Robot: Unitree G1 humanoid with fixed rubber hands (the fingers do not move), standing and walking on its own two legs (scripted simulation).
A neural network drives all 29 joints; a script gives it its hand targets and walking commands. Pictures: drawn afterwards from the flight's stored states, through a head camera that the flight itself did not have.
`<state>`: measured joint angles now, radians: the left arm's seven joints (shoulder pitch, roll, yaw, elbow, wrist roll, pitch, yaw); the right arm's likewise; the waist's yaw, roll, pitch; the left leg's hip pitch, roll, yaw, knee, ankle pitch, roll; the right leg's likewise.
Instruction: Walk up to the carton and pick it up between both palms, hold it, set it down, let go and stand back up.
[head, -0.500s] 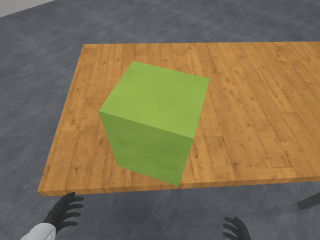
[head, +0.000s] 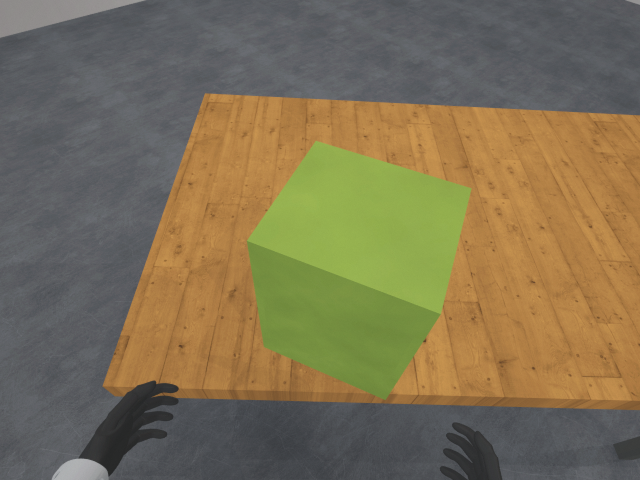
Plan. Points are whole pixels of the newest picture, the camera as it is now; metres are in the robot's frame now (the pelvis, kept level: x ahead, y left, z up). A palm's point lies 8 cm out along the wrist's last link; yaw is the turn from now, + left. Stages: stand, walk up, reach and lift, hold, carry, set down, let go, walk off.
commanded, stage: reach and lift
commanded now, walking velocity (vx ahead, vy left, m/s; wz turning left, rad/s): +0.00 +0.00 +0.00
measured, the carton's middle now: (353, 278) +0.37 -0.02 +0.03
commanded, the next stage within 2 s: none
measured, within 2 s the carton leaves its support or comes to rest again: neither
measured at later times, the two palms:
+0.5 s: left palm (84, 470) +0.14 +0.26 -0.01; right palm out of the picture +0.12 -0.14 -0.01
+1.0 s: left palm (115, 372) +0.22 +0.24 +0.04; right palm (486, 425) +0.19 -0.15 +0.03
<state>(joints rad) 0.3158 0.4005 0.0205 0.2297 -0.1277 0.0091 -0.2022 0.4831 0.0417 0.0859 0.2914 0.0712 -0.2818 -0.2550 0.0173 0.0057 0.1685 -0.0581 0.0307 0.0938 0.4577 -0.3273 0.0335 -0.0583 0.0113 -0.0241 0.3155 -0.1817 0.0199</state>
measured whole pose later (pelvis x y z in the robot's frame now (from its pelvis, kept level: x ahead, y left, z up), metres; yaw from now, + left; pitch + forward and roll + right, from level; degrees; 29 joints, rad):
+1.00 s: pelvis -0.01 +0.01 +0.00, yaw +1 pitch -5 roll -3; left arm 0.15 0.47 -0.03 -0.01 -0.28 0.17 -0.17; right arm 0.32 0.05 0.09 -0.10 0.14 0.12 -0.39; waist 0.01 0.00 0.11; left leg -0.06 0.02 0.08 0.48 -0.33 0.05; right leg -0.04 0.00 -0.03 0.31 -0.17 0.02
